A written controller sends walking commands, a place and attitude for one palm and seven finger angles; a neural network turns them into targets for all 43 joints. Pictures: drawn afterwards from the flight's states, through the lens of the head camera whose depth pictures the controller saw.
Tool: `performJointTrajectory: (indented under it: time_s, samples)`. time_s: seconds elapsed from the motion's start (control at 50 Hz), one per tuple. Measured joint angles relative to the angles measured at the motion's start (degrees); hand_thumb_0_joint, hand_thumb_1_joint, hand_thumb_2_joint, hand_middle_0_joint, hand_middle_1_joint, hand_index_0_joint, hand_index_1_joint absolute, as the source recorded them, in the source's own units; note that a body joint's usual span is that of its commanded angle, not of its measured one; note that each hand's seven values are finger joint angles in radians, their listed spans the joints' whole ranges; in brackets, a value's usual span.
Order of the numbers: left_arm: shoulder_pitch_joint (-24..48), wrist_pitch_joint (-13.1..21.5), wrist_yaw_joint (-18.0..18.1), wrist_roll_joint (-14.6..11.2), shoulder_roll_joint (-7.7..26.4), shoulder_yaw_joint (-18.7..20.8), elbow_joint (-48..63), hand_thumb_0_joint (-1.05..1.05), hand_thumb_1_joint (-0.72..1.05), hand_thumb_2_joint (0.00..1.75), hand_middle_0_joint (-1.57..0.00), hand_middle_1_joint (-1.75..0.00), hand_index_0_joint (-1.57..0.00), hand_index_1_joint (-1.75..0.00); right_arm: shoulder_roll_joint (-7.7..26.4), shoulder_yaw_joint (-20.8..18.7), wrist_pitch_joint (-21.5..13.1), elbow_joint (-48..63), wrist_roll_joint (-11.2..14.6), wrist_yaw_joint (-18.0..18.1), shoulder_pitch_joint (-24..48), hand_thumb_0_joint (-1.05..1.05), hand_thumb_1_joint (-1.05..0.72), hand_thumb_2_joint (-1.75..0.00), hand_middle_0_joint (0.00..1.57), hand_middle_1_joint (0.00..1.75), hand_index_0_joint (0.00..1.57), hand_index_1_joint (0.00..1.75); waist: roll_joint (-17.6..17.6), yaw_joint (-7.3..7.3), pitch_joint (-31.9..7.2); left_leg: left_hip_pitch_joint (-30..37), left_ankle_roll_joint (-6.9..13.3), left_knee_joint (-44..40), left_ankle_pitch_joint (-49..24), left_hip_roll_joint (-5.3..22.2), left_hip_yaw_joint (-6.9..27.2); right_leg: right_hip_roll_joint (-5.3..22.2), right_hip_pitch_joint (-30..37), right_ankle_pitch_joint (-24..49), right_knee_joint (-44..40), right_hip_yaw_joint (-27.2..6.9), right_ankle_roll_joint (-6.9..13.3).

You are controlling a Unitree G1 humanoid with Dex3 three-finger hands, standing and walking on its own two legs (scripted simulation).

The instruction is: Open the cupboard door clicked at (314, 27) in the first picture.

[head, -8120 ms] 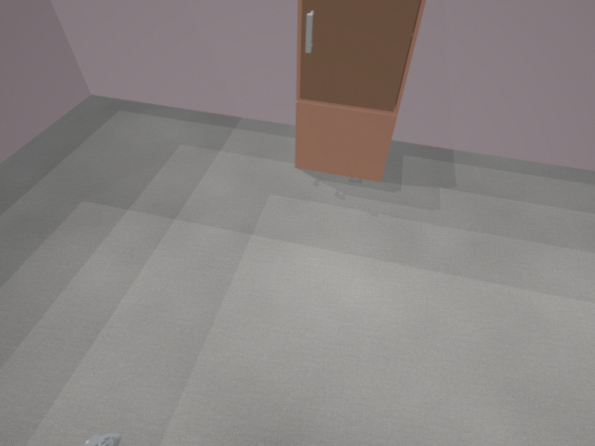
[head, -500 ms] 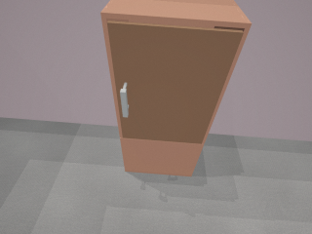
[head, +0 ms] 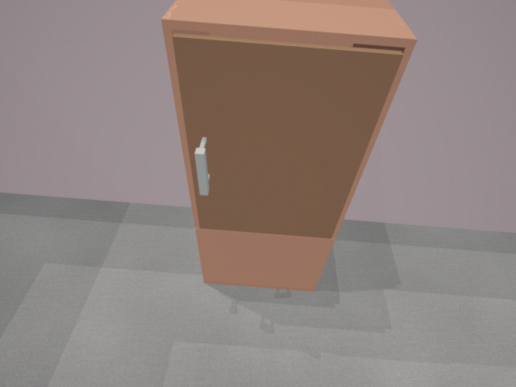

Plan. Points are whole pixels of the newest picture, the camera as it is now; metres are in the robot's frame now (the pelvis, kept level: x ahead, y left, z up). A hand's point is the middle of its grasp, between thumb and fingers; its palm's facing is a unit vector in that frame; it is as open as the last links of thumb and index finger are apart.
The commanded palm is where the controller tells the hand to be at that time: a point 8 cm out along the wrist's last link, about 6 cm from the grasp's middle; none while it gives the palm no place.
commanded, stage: look again from close up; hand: left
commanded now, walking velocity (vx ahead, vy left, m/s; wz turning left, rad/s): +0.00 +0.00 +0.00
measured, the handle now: (204, 166) +0.60 +0.17 -0.05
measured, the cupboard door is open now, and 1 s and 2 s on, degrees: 0 0 0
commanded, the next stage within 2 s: shuffle to correct the standing spot in 0.02 s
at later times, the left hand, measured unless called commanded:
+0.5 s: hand out of the picture +0.02 +0.14 -0.18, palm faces +0.04 -0.99 -0.16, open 7.3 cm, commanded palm none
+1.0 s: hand out of the picture +0.07 +0.21 -0.17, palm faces +0.01 -0.97 -0.26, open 7.3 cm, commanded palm none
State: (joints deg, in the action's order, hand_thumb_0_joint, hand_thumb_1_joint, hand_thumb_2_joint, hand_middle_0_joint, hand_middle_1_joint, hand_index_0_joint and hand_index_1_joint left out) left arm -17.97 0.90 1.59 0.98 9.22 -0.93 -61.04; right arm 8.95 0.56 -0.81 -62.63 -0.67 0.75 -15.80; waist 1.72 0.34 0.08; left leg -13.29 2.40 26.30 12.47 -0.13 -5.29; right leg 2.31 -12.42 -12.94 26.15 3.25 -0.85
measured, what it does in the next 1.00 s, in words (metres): stands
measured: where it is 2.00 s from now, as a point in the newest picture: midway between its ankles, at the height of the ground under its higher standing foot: outside the picture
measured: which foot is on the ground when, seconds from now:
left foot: down 0.00-1.00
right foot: down 0.00-1.00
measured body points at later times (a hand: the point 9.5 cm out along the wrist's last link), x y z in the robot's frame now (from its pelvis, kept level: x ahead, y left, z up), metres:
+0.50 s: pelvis +0.05 -0.02 +0.00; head +0.06 -0.01 +0.44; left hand +0.01 +0.19 -0.17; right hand +0.04 -0.24 -0.16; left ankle +0.02 +0.09 -0.74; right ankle +0.01 -0.13 -0.74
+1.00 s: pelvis +0.01 +0.01 -0.01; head +0.02 +0.00 +0.44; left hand +0.07 +0.26 -0.15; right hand +0.08 -0.22 -0.16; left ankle +0.02 +0.09 -0.74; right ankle +0.01 -0.13 -0.74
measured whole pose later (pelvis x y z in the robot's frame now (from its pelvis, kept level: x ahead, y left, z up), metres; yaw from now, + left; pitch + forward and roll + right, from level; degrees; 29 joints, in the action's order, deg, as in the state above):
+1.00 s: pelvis +0.01 +0.01 -0.01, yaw -1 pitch -1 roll +0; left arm -13.7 -0.2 1.7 1.3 11.9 0.3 -55.9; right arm 10.3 -0.6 0.2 -54.0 -1.2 0.6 -13.1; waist -1.0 0.4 0.8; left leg -15.0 3.2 32.3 16.9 -0.3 -6.0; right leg 2.8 -14.4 -17.1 32.1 2.3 -1.2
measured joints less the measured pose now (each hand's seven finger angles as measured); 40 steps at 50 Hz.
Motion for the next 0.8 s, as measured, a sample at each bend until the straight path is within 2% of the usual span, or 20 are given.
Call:
performJointTrajectory:
  time_s: [0.2,0.3,0.44,0.54,0.62,0.74,0.8]
  samples:
    - [0.33,-0.07,-0.02,0.02,0.42,0.37,-0.65,0.00,0.91,0.90,-0.20,-0.30,-0.20,-0.30,-0.20,0.12,-0.14,-0.98,-0.10,0.13,-0.01,0.01,-0.91,-0.89,0.20,0.30,0.20,0.30,0.01,-0.10,-0.01,1.21,-0.19,-0.19,0.85,0.11,-0.20,-0.13,0.98,-0.88,0.06,-0.22,0.13]
    - [-1.47,-0.55,-0.70,0.51,0.39,1.00,-0.69,0.00,0.91,0.90,-0.20,-0.30,-0.20,-0.30,-0.73,-0.33,0.37,-0.93,-0.46,-0.13,-1.71,0.00,-0.91,-0.89,0.20,0.30,0.20,0.30,0.13,-0.18,-0.96,1.30,-0.31,1.54,2.99,0.12,-0.44,-0.06,0.31,-3.91,3.22,-0.53,1.10]
    - [-3.97,0.62,-0.51,0.31,-0.72,1.41,-1.23,0.00,0.91,0.90,-0.20,-0.30,-0.20,-0.30,-1.13,-0.37,-0.01,-1.34,-0.22,0.33,-3.55,0.00,-0.90,-0.89,0.20,0.30,0.20,0.30,-1.02,0.06,-0.63,1.24,-1.68,4.54,6.38,1.60,0.29,-1.37,1.24,-6.37,4.25,0.10,1.30]
    - [-3.63,0.73,0.41,-0.24,-1.66,0.82,-1.76,0.00,0.91,0.90,-0.20,-0.30,-0.20,-0.30,-1.66,-0.26,-0.05,-1.40,0.37,1.24,-1.66,0.01,-0.90,-0.89,0.20,0.30,0.20,0.30,-0.51,0.11,0.42,2.39,-2.25,2.79,5.95,1.77,0.42,-1.62,2.05,-5.97,3.20,0.25,1.50]
    - [-1.91,0.27,0.90,-0.17,-2.04,1.09,0.01,0.00,0.91,0.90,-0.20,-0.30,-0.20,-0.30,-0.79,-1.11,0.73,0.05,0.36,1.77,0.39,0.01,-0.92,-0.89,0.20,0.30,0.20,0.30,-0.28,0.46,1.56,1.24,-2.15,3.70,5.35,1.49,0.24,-1.26,0.89,-5.82,4.26,0.07,1.45]
    - [0.90,-0.95,1.21,0.07,-0.26,1.84,1.87,0.01,0.92,0.90,-0.20,-0.30,-0.20,-0.30,0.13,-1.81,1.19,2.50,0.13,1.48,3.43,0.01,-0.91,-0.89,0.20,0.30,0.20,0.30,0.21,0.39,2.35,0.07,-1.67,5.14,6.04,1.15,-0.09,-0.79,-0.64,-6.59,6.26,-0.26,1.20]
    - [1.72,-0.50,1.50,0.15,0.41,1.55,3.03,0.01,0.92,0.90,-0.20,-0.30,-0.20,-0.30,0.89,-2.04,1.86,5.30,0.31,0.56,4.28,0.01,-0.91,-0.89,0.20,0.30,0.20,0.30,-1.16,0.03,2.23,-2.05,-1.48,8.02,6.68,1.97,0.29,-1.52,-1.41,-5.64,6.23,0.01,0.97]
